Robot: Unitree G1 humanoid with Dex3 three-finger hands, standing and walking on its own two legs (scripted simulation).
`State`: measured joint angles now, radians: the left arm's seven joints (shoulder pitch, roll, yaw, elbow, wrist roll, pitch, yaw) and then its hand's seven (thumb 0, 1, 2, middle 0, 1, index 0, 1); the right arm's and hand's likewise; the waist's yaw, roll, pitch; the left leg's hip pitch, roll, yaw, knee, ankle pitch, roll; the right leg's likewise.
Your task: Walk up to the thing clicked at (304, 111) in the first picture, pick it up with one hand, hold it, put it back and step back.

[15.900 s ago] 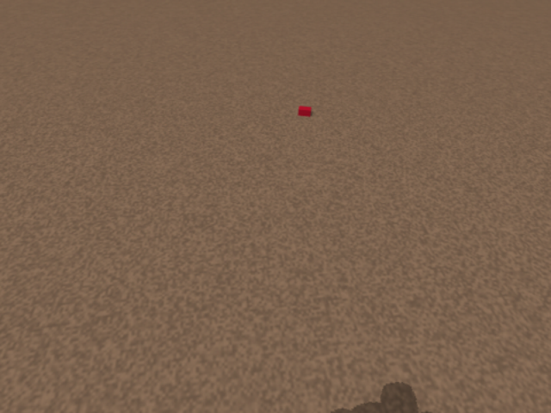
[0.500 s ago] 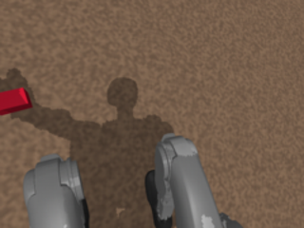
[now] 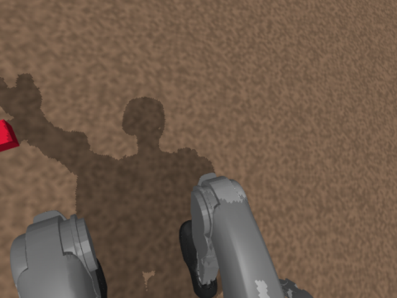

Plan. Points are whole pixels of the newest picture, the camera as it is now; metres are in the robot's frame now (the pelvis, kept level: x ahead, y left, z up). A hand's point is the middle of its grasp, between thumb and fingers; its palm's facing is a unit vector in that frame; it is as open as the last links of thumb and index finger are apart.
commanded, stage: approach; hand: left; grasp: from above
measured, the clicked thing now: out of the picture +0.49 +0.33 -0.30
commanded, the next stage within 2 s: close in in 0.34 s
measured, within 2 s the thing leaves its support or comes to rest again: neither
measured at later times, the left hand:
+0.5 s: hand out of the picture +0.46 +0.36 -0.18, palm faces -0.46 -0.14 -0.88, open 13.6 cm
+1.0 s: hand out of the picture +0.47 +0.32 -0.23, palm faces -0.44 -0.16 -0.88, open 13.7 cm
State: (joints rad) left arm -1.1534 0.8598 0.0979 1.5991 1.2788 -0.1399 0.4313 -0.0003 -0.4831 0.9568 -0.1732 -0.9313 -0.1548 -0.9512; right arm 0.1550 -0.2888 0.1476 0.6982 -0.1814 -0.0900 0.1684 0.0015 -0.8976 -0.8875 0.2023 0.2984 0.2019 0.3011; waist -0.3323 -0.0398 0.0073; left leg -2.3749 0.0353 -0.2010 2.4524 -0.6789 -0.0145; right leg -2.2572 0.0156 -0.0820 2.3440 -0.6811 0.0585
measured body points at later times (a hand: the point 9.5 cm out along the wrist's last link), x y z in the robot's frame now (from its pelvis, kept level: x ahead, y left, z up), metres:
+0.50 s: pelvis +0.00 +0.00 +0.00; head +0.26 +0.09 +0.35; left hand +0.48 +0.36 -0.13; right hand +0.05 -0.27 -0.09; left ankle +0.07 +0.13 -0.29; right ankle +0.10 -0.13 -0.29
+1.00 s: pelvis +0.00 +0.00 -0.01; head +0.27 +0.10 +0.33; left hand +0.49 +0.33 -0.18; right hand +0.03 -0.26 -0.08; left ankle +0.07 +0.13 -0.29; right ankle +0.10 -0.13 -0.29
